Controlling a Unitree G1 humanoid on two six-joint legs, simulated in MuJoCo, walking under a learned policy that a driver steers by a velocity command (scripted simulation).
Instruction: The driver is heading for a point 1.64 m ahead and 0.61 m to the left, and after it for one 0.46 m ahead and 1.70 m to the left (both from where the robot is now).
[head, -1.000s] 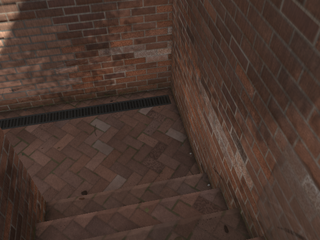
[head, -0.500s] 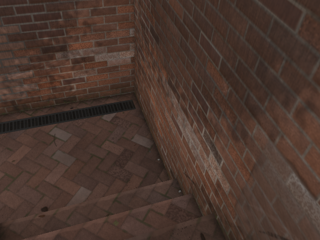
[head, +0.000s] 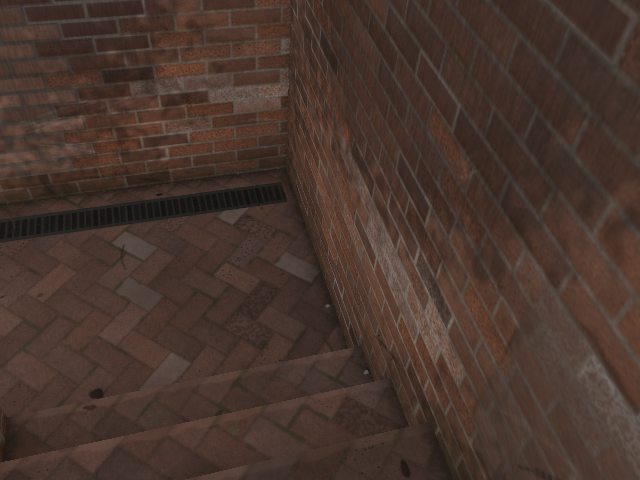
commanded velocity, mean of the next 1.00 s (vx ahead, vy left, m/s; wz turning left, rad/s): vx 0.00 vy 0.00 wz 0.00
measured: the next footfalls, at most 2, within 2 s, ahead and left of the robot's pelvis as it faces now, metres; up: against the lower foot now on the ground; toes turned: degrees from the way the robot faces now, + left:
right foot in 0.30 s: +0.03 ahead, -0.24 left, +0.18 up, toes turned +0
right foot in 0.82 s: +0.14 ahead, -0.27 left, +0.00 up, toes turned +6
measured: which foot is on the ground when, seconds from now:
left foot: down 0.00-1.00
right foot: up 0.00-0.28, down 0.30-0.48, up 0.50-0.80, down 0.82-1.00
